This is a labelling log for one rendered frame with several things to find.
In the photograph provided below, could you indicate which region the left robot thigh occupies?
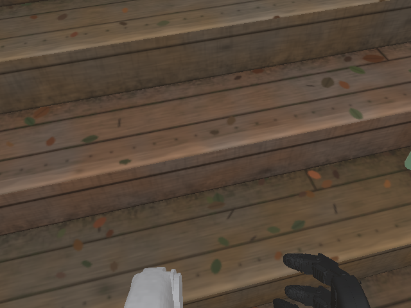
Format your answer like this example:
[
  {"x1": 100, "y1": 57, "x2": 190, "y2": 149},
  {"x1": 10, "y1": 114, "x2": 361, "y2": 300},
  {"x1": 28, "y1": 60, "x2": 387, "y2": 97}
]
[{"x1": 124, "y1": 267, "x2": 183, "y2": 308}]

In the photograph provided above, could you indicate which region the right robot hand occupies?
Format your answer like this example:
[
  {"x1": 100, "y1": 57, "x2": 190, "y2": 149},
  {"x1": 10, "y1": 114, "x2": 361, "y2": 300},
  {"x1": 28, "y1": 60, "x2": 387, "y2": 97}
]
[{"x1": 273, "y1": 253, "x2": 371, "y2": 308}]

